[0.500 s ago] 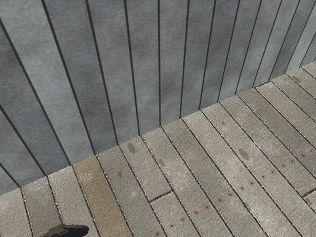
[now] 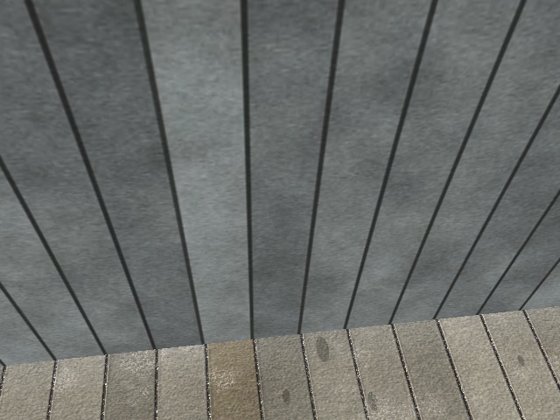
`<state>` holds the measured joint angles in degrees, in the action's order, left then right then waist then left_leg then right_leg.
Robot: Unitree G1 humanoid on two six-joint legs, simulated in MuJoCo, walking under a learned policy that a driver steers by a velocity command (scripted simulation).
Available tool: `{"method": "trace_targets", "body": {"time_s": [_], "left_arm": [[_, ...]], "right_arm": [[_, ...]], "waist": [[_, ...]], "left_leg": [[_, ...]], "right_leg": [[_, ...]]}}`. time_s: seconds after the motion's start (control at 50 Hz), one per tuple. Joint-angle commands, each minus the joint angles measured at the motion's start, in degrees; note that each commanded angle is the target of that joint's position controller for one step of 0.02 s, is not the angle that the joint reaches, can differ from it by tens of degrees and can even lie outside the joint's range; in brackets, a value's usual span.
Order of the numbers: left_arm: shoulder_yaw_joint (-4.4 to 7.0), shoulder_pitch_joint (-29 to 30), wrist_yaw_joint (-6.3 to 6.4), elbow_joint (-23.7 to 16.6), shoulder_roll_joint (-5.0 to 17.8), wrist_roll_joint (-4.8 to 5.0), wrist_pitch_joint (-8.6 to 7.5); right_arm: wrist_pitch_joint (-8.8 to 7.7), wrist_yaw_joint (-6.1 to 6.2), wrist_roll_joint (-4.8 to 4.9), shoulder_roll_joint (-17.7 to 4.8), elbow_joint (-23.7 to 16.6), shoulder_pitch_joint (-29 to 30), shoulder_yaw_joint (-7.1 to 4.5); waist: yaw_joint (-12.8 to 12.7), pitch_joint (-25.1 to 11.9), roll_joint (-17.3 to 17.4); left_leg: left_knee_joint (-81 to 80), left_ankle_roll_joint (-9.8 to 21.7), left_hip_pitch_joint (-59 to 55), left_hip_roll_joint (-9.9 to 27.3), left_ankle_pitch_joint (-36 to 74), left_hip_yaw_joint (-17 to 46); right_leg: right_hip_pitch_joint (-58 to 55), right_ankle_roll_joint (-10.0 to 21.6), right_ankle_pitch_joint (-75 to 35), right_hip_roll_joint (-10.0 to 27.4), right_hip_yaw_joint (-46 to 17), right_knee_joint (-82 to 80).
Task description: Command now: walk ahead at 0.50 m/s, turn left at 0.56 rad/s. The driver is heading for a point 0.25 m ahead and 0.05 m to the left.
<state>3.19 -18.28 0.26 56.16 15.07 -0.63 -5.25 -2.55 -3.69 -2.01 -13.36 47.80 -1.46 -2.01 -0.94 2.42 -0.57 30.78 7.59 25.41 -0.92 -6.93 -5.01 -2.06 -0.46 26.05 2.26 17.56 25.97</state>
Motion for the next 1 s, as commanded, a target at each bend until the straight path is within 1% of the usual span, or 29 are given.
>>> {"method": "trace_targets", "body": {"time_s": [0.02,0.04,0.06,0.08,0.1,0.12,0.14,0.16,0.18,0.2,0.22,0.24,0.3,0.36,0.38,0.4,0.42,0.44,0.46,0.48,0.5,0.52,0.54,0.56,0.58,0.64,0.74,0.86,1.0], "left_arm": [[1.18,-0.73,-1.47,-6.94,5.19,1.41,-0.50],[1.10,2.19,-1.75,-6.09,7.04,-0.86,-0.88],[0.59,2.95,-1.48,-5.76,6.07,-1.05,-0.87],[0.56,3.39,-1.13,-4.88,6.06,-0.29,-0.74],[0.59,3.32,-0.85,-4.33,5.97,-0.80,0.21],[0.10,2.09,-0.45,-3.77,5.47,-1.63,1.95],[-0.42,0.90,-0.92,-3.51,3.50,-2.22,3.26],[-0.64,0.84,-0.86,-3.75,2.92,-1.85,3.74],[-0.79,1.64,-0.37,-3.97,3.23,-1.48,3.55],[-0.96,1.97,-0.01,-3.93,3.32,-1.01,3.34],[-0.94,2.80,0.86,-3.71,3.66,-0.76,3.09],[-1.14,3.87,1.33,-4.05,3.21,-1.07,3.29],[-1.46,4.19,1.96,-3.64,3.13,-0.20,3.90],[-1.99,4.09,2.20,-2.81,2.91,0.09,4.05],[-2.79,0.74,2.56,-1.66,0.50,0.66,4.05],[-3.05,0.93,3.46,-1.08,0.33,0.50,4.41],[-2.30,1.09,3.73,-1.86,4.93,-0.51,4.26],[-1.73,2.84,3.51,-2.32,7.68,-0.72,4.77],[-1.73,5.81,3.08,-2.77,6.59,-0.38,5.31],[-2.26,6.28,2.75,-2.96,4.03,-0.59,5.38],[-2.40,5.30,2.83,-2.64,3.28,-0.53,5.44],[-2.47,3.16,3.09,-1.84,2.82,-0.45,5.54],[-2.48,1.30,3.34,-0.97,2.40,-0.13,5.64],[-2.30,0.49,3.44,-0.37,2.44,0.09,5.76],[-2.24,0.23,3.43,-0.04,2.22,0.07,5.84],[-2.03,0.10,3.21,0.45,2.05,-0.09,5.89],[-1.92,-1.17,3.27,1.90,1.58,-0.15,5.97],[-2.11,-3.04,3.30,3.54,0.54,-0.25,6.22],[-2.26,-4.84,3.40,5.05,-0.39,-0.26,6.40]], "right_arm": [[-0.60,1.20,-1.31,-18.09,3.55,-23.64,-5.04],[-0.32,0.81,-0.40,-17.25,4.38,-22.87,-4.86],[-0.60,1.01,1.44,-16.32,3.64,-20.14,-4.59],[-1.06,0.83,1.48,-11.92,2.76,-15.62,-3.35],[-0.93,1.21,1.93,-9.70,2.31,-14.00,-3.06],[-0.91,1.66,2.34,-7.79,2.22,-11.54,-2.28],[-0.76,1.68,3.22,-6.75,2.69,-12.16,-1.68],[-1.15,2.05,3.11,-6.08,3.27,-12.78,-1.06],[-1.32,2.64,2.82,-6.47,3.18,-12.28,-0.84],[-1.42,2.91,2.13,-8.61,3.77,-13.27,-1.12],[-1.46,3.37,2.16,-8.79,4.12,-13.83,-1.01],[-1.20,3.78,2.37,-9.37,4.70,-14.19,-0.92],[-0.50,4.29,2.25,-8.37,5.81,-14.82,-0.18],[0.04,4.28,1.93,-6.31,6.55,-12.77,0.91],[-0.13,4.31,1.85,-5.91,6.81,-12.81,1.32],[1.00,5.25,1.08,-5.44,5.76,-11.03,1.29],[1.51,6.12,0.51,-4.67,5.60,-14.18,1.61],[2.15,6.50,0.72,-4.09,7.58,-22.59,1.29],[3.04,7.10,1.01,-3.01,9.00,-23.84,1.73],[3.55,7.44,1.07,-4.03,9.32,-22.16,1.52],[3.70,7.45,1.06,-4.90,8.87,-20.18,1.21],[3.77,7.23,1.10,-6.10,8.37,-18.87,0.90],[3.81,6.99,1.18,-6.21,8.38,-18.63,0.82],[3.68,6.93,1.18,-5.28,8.47,-18.44,1.08],[3.55,7.01,1.23,-4.56,8.81,-18.63,1.23],[3.36,7.46,1.35,-3.49,9.99,-19.44,1.38],[3.33,7.67,1.38,-2.64,11.08,-20.75,1.45],[3.32,7.92,1.31,-1.58,12.52,-23.35,1.76],[3.24,8.14,1.29,-0.63,13.69,-25.74,1.95]], "waist": [[7.34,-15.46,16.43],[6.43,-17.21,12.30],[4.97,-10.79,7.62],[2.77,-6.00,3.34],[1.15,-4.88,-0.39],[-0.58,-4.76,0.27],[-1.07,-5.60,2.54],[-1.10,-6.15,3.41],[-0.95,-6.63,4.00],[-1.10,-6.64,4.67],[-0.43,-7.73,4.32],[0.03,-8.62,4.71],[0.99,-9.69,6.33],[1.11,-7.14,6.70],[-0.60,-6.71,6.07],[-0.73,-5.70,3.67],[1.08,-4.60,0.70],[5.56,-5.40,-6.70],[5.04,-4.55,-9.97],[4.16,-1.85,-6.72],[3.22,-1.03,-5.22],[2.30,-0.60,-4.61],[1.90,-0.46,-3.19],[1.58,-0.11,-2.58],[1.54,0.09,-1.76],[1.20,0.40,0.21],[0.91,0.50,0.41],[0.78,1.03,0.67],[0.69,2.41,0.64]], "left_leg": [[-5.42,13.65,-36.94,13.71,2.69,27.36],[-10.46,15.15,-42.00,16.44,0.70,41.46],[-11.60,12.43,-32.87,16.91,4.27,32.14],[-12.19,10.50,-24.40,15.73,20.07,26.13],[-12.05,9.07,-20.79,14.14,27.42,22.12],[-11.76,8.25,-16.69,12.29,34.41,19.09],[-11.65,7.66,-15.81,11.09,41.82,16.22],[-11.00,7.27,-15.51,10.79,49.66,14.34],[-10.89,6.21,-14.55,9.71,55.62,11.43],[-10.02,4.53,-15.56,8.74,58.44,9.72],[-10.05,2.77,-15.92,8.14,59.50,8.99],[-8.83,1.49,-17.77,8.32,58.67,9.80],[-7.73,0.86,-18.87,8.48,50.35,10.69],[-8.42,1.60,-14.50,9.17,32.19,13.86],[-7.82,1.00,-11.75,10.06,26.28,15.33],[-7.84,-0.09,-8.56,8.81,15.89,16.13],[-6.89,-2.03,-5.20,6.55,3.59,17.48],[-6.69,-2.29,-7.27,2.92,-11.32,15.22],[-6.54,-2.23,-13.20,0.99,-12.64,12.81],[-7.05,-2.20,-14.72,0.91,-9.28,13.18],[-8.04,-1.80,-15.76,1.96,-4.16,14.36],[-8.56,-1.28,-15.79,3.41,-0.43,15.43],[-9.61,-0.96,-14.45,4.85,0.47,16.59],[-10.41,-1.10,-13.12,5.45,-0.17,17.06],[-11.14,-1.43,-12.13,5.29,-1.70,17.00],[-12.34,-2.18,-11.90,4.61,-3.37,16.31],[-12.79,-2.30,-12.61,4.75,-3.37,15.90],[-13.29,-2.43,-12.51,4.91,-4.51,15.65],[-13.18,-2.56,-12.08,5.03,-4.23,15.33]], "right_leg": [[30.44,0.57,-19.35,-0.11,-2.44,45.71],[43.40,1.37,4.77,-4.72,-15.01,56.14],[42.89,2.19,-1.12,0.05,-18.99,52.73],[38.59,1.08,-6.00,1.07,-17.23,48.79],[35.47,0.57,-5.76,1.55,-17.31,44.75],[31.43,-0.58,-6.20,2.65,-18.06,41.54],[29.27,-1.41,-6.50,2.01,-17.96,40.64],[28.05,-2.01,-6.98,1.24,-17.92,38.93],[25.62,-2.63,-8.43,0.80,-17.12,35.00],[25.08,-2.63,-9.36,-0.43,-16.22,29.80],[23.01,-1.98,-10.10,-1.30,-15.82,26.00],[23.27,-1.58,-10.26,-1.72,-15.90,23.34],[21.34,-0.67,-12.59,-1.50,-17.16,17.24],[16.52,0.66,-14.01,-0.45,-18.87,9.35],[11.55,1.46,-19.15,1.14,-19.65,3.71],[7.06,2.33,-28.50,1.90,-20.34,-1.71],[4.40,3.96,-41.93,7.54,-26.68,-2.00],[5.33,8.36,-53.59,12.86,-29.87,0.25],[13.39,9.83,-48.11,13.37,-30.49,-1.53],[17.42,7.65,-36.73,10.62,-29.68,-3.91],[18.46,5.57,-27.73,7.93,-28.12,-4.78],[18.39,4.44,-23.25,6.00,-26.96,-5.20],[16.64,3.91,-20.09,4.62,-25.86,-5.42],[14.86,3.89,-19.74,3.99,-25.43,-5.49],[13.39,4.11,-20.57,4.08,-25.45,-5.52],[12.09,4.54,-21.54,4.52,-25.57,-5.92],[12.03,4.60,-20.05,4.24,-25.35,-6.83],[11.95,4.61,-18.13,3.93,-25.23,-7.65],[12.32,4.54,-17.82,3.57,-25.00,-7.70]]}}
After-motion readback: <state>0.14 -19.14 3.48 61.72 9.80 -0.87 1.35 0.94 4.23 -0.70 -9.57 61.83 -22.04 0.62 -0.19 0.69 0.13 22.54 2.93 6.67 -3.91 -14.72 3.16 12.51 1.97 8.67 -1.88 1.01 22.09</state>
